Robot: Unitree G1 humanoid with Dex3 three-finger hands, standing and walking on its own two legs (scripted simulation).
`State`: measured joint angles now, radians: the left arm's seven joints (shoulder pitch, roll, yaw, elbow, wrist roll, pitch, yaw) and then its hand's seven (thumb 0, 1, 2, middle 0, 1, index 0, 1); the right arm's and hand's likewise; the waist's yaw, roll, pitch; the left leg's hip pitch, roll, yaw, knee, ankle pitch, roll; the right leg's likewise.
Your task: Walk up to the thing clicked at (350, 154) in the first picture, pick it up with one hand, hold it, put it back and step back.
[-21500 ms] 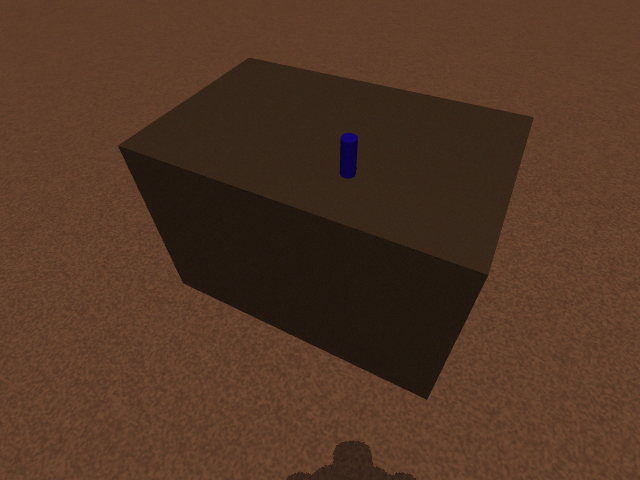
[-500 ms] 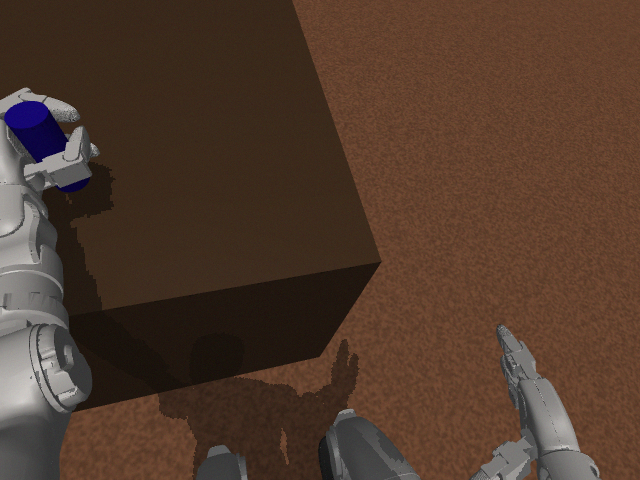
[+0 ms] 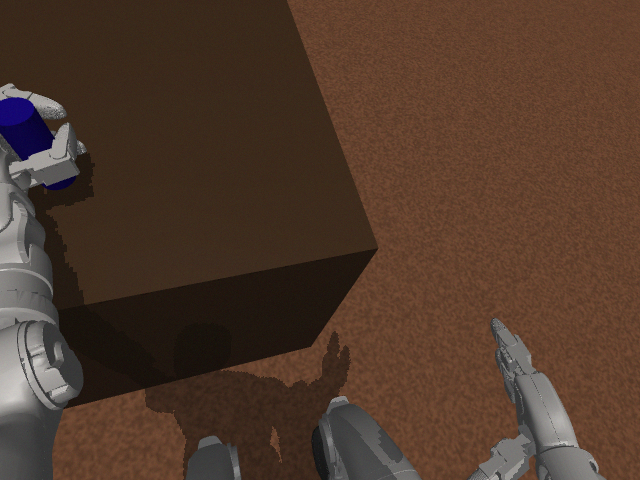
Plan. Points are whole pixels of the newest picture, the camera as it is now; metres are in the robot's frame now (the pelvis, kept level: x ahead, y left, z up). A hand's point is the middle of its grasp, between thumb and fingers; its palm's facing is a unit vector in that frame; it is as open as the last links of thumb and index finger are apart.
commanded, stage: lower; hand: left
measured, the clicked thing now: (37, 147) +0.54 +0.23 +0.05
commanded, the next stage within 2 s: loosen in 0.42 s
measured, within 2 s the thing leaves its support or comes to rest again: rests again in 0.26 s
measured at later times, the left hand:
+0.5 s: hand (66, 152) +0.55 +0.21 +0.03, palm faces +0.18 -0.98 +0.01, open 5.0 cm
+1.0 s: hand (68, 152) +0.55 +0.21 +0.03, palm faces +0.18 -0.98 +0.02, open 7.6 cm
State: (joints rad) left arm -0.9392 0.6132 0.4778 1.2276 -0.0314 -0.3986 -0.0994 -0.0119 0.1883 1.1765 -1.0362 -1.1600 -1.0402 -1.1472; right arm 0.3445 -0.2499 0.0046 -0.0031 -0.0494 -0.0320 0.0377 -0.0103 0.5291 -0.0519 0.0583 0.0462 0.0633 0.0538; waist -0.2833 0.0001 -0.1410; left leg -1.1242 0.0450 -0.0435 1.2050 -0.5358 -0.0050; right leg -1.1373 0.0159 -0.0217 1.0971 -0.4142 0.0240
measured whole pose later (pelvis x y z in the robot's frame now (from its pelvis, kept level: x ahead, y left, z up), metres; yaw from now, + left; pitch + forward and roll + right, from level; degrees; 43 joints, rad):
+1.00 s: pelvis -0.01 +0.00 -0.01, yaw +0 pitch +28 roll -4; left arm -0.97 0.63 0.48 1.24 -0.02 -0.42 -0.08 0.00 0.07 0.61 -0.93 -0.80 -0.93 -0.79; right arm 0.37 -0.26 0.00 -0.10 -0.06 -0.01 0.05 -0.01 0.51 -0.05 0.06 0.05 0.07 0.05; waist -0.32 -0.01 -0.14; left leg -1.21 0.04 -0.05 1.27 -0.55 -0.01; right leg -1.22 0.01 -0.03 1.16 -0.43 0.02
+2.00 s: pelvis +0.03 +0.01 +0.05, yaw +0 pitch +19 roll -3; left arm -0.80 0.84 0.51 1.21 0.08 -0.04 -0.04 -0.01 -0.59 0.08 -0.07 -0.05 -0.05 -0.08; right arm 0.42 -0.30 -0.01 0.05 0.03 0.10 0.05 -0.01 0.51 -0.07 0.06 0.05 0.06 0.06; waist -0.14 -0.01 -0.14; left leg -0.81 0.04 -0.02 0.96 -0.48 0.00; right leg -0.83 0.01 0.00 0.87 -0.36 0.03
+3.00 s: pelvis +0.00 -0.03 +0.05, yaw +3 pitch +6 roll +1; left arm 0.55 0.30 0.25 -0.23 -0.08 0.03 0.06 -0.01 -0.55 0.05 -0.06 -0.05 -0.06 -0.07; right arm 0.46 -0.24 -0.14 0.20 0.04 -0.02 -0.10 -0.01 0.50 -0.06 0.06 0.05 0.06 0.06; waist 0.04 0.04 -0.11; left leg -0.56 0.01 -0.03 0.90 -0.45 -0.03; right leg -0.62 -0.02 -0.01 0.92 -0.40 0.00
